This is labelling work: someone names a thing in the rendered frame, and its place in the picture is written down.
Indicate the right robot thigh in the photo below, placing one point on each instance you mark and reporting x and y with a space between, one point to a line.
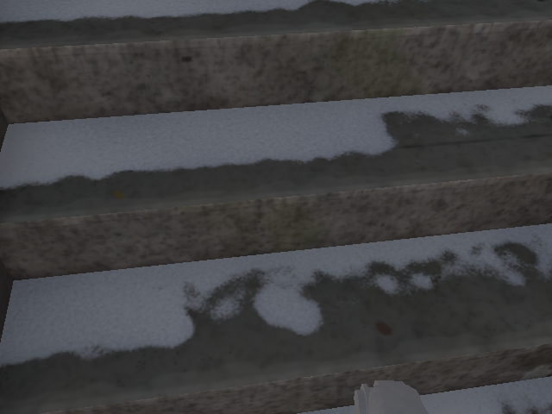
387 397

